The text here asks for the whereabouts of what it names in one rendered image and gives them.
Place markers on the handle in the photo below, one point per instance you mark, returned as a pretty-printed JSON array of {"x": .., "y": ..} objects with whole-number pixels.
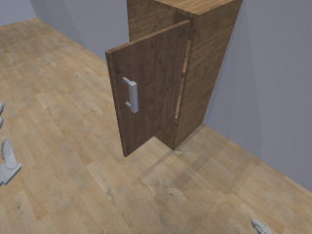
[{"x": 133, "y": 95}]

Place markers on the left robot hand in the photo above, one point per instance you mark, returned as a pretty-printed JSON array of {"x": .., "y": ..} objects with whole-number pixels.
[{"x": 10, "y": 167}]

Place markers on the cupboard door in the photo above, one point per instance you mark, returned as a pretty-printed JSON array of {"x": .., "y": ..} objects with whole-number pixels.
[{"x": 155, "y": 62}]

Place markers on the right robot hand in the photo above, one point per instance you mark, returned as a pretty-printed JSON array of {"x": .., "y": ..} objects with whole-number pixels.
[{"x": 260, "y": 228}]

